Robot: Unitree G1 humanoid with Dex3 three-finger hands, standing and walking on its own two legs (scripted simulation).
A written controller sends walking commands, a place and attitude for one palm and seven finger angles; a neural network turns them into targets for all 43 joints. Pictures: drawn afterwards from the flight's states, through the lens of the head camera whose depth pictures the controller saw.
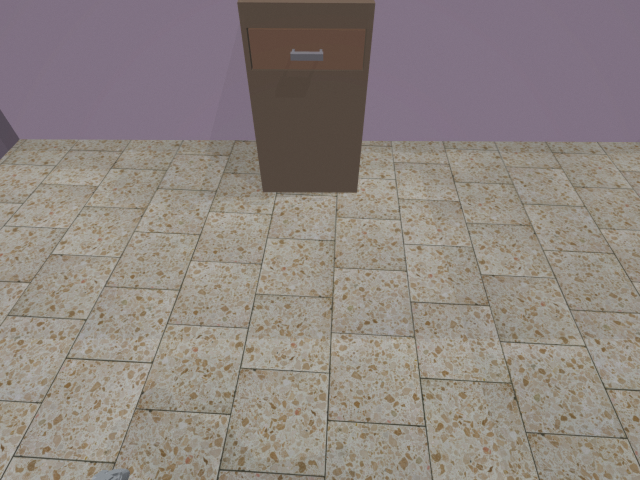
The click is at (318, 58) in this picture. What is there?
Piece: drawer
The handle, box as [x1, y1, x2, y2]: [290, 49, 322, 60]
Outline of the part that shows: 290,53 291,60 322,60 321,49 319,52 300,52 292,49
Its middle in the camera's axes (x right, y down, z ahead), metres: -0.05 -0.67 +1.40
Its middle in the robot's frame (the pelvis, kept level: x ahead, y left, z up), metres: +1.48 +0.13 -0.09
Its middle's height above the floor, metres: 0.68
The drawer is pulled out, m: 0.00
